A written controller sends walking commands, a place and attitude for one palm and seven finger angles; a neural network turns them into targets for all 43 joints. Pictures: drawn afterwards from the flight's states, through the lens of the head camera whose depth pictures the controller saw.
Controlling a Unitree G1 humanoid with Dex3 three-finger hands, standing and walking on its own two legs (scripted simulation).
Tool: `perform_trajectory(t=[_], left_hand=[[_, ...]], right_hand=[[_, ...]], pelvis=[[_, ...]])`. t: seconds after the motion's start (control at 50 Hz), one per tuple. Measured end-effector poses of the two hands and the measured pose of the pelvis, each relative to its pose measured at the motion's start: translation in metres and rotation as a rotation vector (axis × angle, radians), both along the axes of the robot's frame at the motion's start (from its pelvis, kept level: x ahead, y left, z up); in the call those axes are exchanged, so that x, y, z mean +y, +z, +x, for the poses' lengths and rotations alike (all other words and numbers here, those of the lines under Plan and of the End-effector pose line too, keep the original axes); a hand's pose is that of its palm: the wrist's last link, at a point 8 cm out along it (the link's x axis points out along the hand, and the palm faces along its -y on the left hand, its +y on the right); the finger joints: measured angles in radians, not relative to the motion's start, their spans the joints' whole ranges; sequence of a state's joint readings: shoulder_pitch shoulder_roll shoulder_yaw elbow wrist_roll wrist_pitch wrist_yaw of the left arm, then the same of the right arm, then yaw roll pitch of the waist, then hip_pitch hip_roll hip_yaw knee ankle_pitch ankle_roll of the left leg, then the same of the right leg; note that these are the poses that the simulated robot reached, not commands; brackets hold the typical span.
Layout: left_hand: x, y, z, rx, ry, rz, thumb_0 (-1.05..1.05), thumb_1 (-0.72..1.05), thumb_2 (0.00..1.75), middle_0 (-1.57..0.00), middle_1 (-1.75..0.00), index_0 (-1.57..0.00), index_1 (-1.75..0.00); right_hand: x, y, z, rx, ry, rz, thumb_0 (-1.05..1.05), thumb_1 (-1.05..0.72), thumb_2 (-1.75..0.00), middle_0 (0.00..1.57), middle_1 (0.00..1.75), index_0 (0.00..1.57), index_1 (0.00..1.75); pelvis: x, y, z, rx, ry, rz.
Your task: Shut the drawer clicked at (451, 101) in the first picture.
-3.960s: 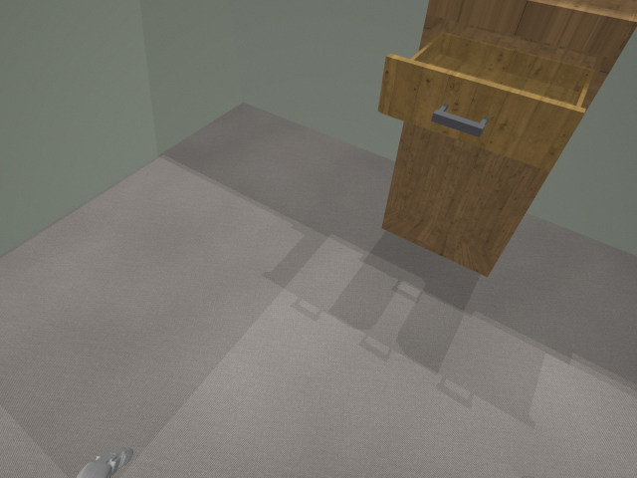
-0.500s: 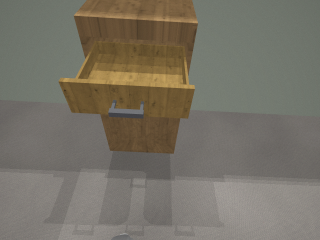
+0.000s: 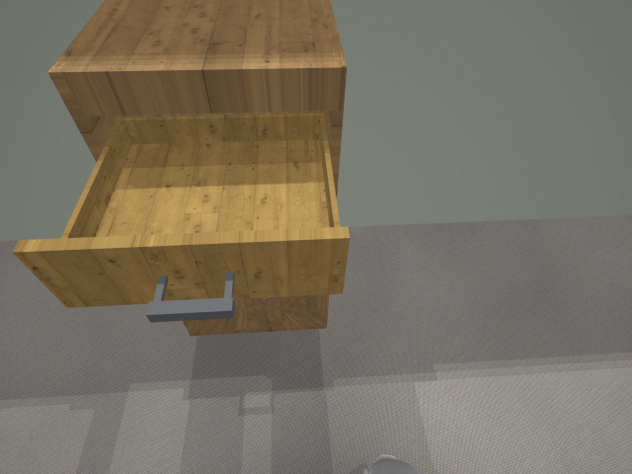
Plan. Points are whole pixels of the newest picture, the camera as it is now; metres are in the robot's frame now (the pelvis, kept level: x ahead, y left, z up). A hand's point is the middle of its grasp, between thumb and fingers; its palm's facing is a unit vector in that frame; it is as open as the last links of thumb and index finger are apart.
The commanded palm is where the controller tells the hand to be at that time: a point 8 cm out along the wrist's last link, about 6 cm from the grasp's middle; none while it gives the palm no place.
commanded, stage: come to a stop and stand still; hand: left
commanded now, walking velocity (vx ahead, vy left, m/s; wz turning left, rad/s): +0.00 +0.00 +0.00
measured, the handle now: (194, 295) +0.34 +0.18 +0.02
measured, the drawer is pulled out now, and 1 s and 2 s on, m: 0.30 0.30 0.30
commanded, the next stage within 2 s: look again from close up in 1.58 s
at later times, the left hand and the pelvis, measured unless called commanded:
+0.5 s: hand out of the picture +0.05 +0.17 -0.16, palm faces +0.13 -0.95 -0.29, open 7.3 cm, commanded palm none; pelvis +0.01 -0.03 +0.00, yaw +3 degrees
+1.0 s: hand out of the picture -0.06 +0.20 -0.18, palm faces +0.04 -0.99 -0.12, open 7.4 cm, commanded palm none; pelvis -0.03 +0.03 +0.01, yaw +1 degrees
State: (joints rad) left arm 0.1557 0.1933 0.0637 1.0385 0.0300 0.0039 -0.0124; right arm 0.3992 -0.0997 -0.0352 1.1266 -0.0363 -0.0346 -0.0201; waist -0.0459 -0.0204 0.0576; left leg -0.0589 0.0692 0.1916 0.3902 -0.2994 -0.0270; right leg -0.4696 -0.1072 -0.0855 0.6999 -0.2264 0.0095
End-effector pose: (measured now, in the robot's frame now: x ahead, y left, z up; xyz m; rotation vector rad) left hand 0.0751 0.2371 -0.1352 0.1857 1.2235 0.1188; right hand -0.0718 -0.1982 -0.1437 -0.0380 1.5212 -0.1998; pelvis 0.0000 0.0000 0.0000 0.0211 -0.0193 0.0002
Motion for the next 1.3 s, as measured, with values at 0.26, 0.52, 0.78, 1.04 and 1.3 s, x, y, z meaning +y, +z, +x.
perform_trajectory(t=[0.26,0.52,0.78,1.04,1.3], left_hand=[[-0.062,0.011,0.052,-0.077,0.062,0.038,-0.02,0.94,0.90,-0.20,-0.30,-0.20,-0.30],[-0.015,0.008,-0.047,0.037,0.153,0.080,-0.01,0.91,0.90,-0.20,-0.30,-0.20,-0.30],[0.026,-0.018,-0.131,0.170,0.190,-0.070,0.00,0.91,0.90,-0.20,-0.30,-0.19,-0.30],[0.012,-0.021,-0.121,0.279,0.077,-0.087,0.00,0.91,0.90,-0.20,-0.30,-0.19,-0.30],[-0.044,0.000,-0.020,-0.010,0.021,0.009,0.00,0.92,0.90,-0.20,-0.30,-0.19,-0.30]], right_hand=[[-0.066,-0.018,0.094,-0.010,0.064,0.003,0.00,-0.91,-0.90,0.20,0.30,0.20,0.30],[-0.075,0.003,0.179,-0.295,0.205,-0.079,0.00,-0.91,-0.90,0.20,0.30,0.19,0.30],[0.009,0.027,0.051,-0.121,0.179,-0.104,0.00,-0.91,-0.90,0.20,0.30,0.20,0.30],[0.025,0.032,-0.036,0.056,0.008,-0.110,0.00,-0.91,-0.90,0.21,0.30,0.20,0.30],[-0.035,-0.006,-0.038,0.117,-0.005,-0.004,0.00,-0.91,-0.90,0.21,0.30,0.20,0.30]], pelvis=[[-0.049,-0.002,0.044,0.008,0.038,0.011],[-0.025,-0.001,0.002,0.007,0.051,0.019],[0.029,0.010,-0.024,0.019,0.069,-0.064],[0.024,0.010,-0.028,0.050,0.012,-0.051],[-0.032,-0.002,-0.018,0.038,0.042,-0.028]])
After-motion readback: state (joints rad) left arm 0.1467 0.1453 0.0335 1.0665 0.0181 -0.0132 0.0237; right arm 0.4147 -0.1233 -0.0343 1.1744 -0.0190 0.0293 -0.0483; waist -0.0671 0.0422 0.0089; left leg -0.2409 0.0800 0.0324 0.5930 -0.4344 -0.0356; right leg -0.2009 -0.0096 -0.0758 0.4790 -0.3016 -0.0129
